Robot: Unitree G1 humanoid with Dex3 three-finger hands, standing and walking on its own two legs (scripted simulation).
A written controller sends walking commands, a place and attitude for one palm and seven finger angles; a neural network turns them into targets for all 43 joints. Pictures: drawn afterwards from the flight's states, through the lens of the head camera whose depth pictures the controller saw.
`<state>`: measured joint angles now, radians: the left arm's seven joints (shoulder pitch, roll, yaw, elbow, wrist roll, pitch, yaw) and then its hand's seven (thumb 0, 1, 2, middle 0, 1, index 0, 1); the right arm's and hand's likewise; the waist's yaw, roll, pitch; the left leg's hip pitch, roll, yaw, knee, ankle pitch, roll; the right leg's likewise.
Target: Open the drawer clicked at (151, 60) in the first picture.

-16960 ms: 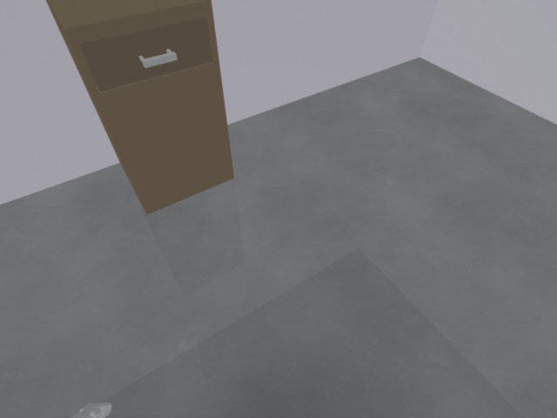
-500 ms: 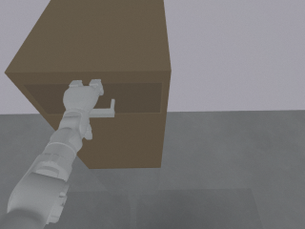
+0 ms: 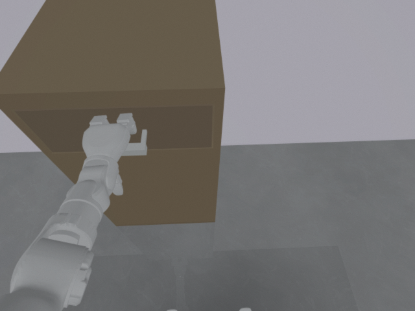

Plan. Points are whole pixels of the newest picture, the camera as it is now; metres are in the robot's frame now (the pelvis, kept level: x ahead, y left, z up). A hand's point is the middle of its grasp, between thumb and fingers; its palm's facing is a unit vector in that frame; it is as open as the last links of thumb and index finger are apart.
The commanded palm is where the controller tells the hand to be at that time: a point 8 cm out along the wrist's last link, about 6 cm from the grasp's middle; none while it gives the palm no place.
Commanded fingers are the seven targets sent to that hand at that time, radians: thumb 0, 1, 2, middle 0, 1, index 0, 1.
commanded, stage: lower the fingers behind the handle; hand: left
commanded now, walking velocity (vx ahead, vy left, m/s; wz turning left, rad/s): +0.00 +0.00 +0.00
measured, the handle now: (122, 142) +0.49 +0.19 -0.02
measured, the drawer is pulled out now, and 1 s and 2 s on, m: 0.00 0.00 0.00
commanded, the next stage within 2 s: close the thumb around the handle in 1.08 s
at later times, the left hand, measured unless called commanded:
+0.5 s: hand (121, 164) +0.44 +0.19 -0.04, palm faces -0.08 -0.03 -1.00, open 13.9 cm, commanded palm +0.42 +0.20 +0.02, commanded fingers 0.00 -0.50 0.30 -0.30 -1.20 -0.30 -1.20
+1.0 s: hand (122, 166) +0.44 +0.19 -0.04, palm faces -0.07 -0.03 -1.00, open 13.9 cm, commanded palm +0.42 +0.20 +0.01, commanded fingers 0.00 -0.50 0.30 -0.30 -1.20 -0.30 -1.20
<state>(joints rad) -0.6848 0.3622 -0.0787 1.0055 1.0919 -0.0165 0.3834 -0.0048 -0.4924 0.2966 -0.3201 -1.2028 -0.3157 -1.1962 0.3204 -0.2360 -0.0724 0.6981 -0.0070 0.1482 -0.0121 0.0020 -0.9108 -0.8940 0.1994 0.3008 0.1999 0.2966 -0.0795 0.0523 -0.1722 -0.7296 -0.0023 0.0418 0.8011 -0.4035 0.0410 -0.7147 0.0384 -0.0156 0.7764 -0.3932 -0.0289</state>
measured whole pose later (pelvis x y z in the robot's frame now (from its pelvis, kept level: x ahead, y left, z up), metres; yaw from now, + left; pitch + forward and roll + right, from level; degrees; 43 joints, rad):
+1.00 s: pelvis -0.01 +0.00 -0.02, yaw -1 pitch +23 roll -1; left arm -0.69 0.36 -0.07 1.05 1.11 -0.01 0.45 0.00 -0.49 0.30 -0.30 -1.20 -0.32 -1.20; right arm 0.32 -0.23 -0.06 0.70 -0.02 0.13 -0.01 0.00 -0.91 -0.89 0.20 0.30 0.20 0.30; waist -0.10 0.06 -0.20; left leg -0.89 0.01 0.04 0.95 -0.45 0.05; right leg -0.87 0.04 -0.02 0.91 -0.43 -0.02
